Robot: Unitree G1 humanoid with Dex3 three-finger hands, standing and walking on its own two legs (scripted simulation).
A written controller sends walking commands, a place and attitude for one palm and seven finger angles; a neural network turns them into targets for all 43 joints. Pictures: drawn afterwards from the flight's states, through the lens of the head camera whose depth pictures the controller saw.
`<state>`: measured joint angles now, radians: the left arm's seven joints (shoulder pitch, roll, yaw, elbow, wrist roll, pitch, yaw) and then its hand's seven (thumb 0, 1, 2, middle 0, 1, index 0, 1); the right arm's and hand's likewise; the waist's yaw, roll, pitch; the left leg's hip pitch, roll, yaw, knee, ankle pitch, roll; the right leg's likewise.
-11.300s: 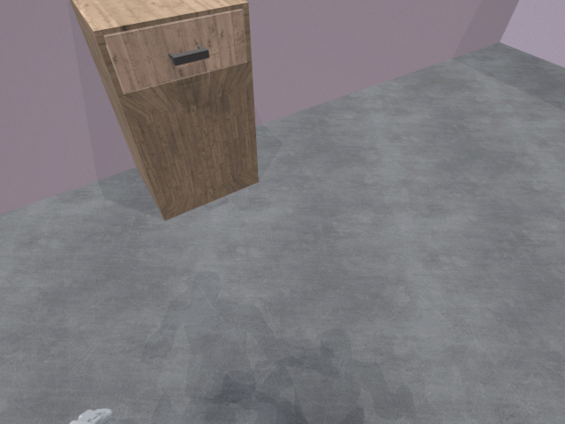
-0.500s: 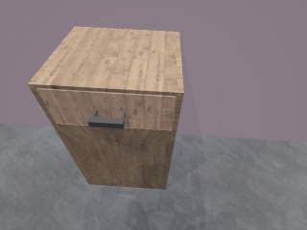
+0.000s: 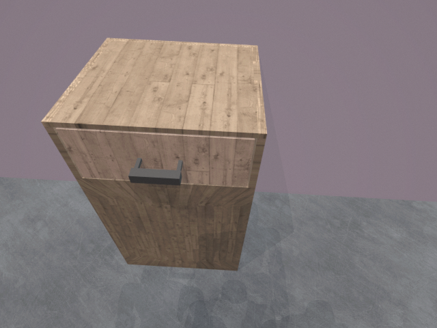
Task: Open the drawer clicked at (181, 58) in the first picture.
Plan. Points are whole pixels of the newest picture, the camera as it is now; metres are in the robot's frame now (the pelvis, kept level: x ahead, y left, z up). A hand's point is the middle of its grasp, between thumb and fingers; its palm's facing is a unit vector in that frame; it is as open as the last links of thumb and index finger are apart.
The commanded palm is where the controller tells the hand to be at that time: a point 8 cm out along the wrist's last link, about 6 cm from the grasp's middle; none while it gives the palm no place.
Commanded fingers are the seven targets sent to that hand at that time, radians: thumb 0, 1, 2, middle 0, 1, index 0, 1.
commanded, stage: look again from close up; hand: left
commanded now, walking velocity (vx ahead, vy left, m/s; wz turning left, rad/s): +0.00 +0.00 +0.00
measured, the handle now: (157, 169) +0.47 +0.18 -0.03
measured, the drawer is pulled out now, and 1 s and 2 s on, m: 0.00 0.00 0.00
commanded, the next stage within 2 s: shuffle to correct the standing spot in 0.24 s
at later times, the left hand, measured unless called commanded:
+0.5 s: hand out of the picture -0.02 +0.16 -0.18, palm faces +0.03 -0.99 -0.17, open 7.3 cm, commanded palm none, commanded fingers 0.00 0.90 0.90 -0.20 -0.30 -0.20 -0.30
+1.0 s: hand out of the picture -0.05 +0.14 -0.18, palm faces +0.07 -0.99 -0.13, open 7.3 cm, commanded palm none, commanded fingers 0.00 0.90 0.90 -0.20 -0.30 -0.20 -0.30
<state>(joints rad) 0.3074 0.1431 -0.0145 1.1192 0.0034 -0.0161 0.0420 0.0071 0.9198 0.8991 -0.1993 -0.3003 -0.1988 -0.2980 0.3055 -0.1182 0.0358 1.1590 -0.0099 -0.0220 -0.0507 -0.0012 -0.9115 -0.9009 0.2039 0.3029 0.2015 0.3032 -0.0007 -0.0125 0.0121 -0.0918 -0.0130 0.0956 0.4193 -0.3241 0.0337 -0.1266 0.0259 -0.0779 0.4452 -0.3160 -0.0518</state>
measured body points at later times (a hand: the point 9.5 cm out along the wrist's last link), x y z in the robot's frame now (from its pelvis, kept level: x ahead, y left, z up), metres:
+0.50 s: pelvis -0.01 +0.00 +0.00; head +0.01 +0.01 +0.45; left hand -0.02 +0.21 -0.16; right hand -0.02 -0.21 -0.16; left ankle -0.06 +0.09 -0.74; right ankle -0.05 -0.08 -0.74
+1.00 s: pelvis -0.02 -0.01 +0.00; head -0.01 +0.00 +0.45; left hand -0.05 +0.19 -0.17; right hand -0.06 -0.22 -0.16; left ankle -0.06 +0.09 -0.74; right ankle -0.05 -0.08 -0.74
